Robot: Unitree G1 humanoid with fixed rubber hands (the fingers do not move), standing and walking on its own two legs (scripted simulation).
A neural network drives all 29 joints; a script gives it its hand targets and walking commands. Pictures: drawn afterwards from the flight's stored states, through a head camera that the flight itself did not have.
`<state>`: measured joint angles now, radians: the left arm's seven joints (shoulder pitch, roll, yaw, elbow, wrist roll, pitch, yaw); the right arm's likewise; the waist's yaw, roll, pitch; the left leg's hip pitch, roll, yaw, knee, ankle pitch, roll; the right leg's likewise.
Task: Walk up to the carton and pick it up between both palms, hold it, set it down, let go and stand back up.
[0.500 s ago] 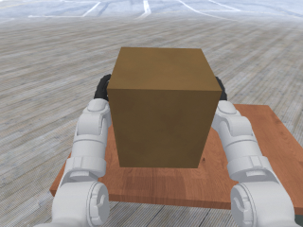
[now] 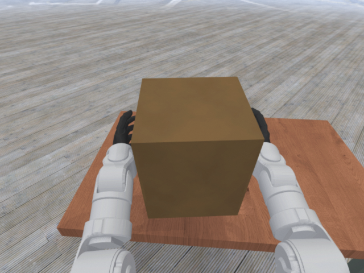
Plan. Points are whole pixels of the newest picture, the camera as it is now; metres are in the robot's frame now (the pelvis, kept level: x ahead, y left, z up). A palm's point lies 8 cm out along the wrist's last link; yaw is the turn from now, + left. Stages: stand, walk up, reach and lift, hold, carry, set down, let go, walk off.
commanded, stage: set down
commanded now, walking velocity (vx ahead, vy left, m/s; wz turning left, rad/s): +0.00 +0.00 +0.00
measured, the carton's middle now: (191, 149) +0.37 +0.01 +0.14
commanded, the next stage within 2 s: none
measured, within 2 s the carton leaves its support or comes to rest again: neither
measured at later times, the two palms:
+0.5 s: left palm (129, 154) +0.37 +0.15 +0.13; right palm (258, 154) +0.38 -0.15 +0.12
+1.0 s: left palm (136, 162) +0.37 +0.14 +0.09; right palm (260, 163) +0.38 -0.16 +0.09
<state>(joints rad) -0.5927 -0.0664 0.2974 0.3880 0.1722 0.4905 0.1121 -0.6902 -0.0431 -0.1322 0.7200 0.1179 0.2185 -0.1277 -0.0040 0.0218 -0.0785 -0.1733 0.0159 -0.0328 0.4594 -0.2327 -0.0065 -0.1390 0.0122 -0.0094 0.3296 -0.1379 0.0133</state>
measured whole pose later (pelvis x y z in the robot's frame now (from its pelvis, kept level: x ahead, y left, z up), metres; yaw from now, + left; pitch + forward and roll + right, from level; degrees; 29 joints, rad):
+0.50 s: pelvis +0.00 +0.00 +0.00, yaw +0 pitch -3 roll -2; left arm -0.57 -0.08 0.29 0.44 0.17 0.40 0.11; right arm -0.63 -0.04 -0.13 0.72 0.11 0.15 -0.12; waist 0.00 0.02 -0.03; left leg -0.17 0.02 -0.03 0.46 -0.24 -0.01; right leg -0.14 0.01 -0.01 0.33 -0.14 0.01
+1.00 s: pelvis +0.02 +0.00 +0.00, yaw +0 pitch -2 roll -2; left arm -0.51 -0.10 0.27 0.49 0.17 0.29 0.12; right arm -0.56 -0.04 -0.13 0.72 0.09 0.08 -0.10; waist 0.00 0.02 -0.01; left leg -0.17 0.02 -0.03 0.46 -0.25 -0.01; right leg -0.14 0.02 -0.01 0.33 -0.16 0.01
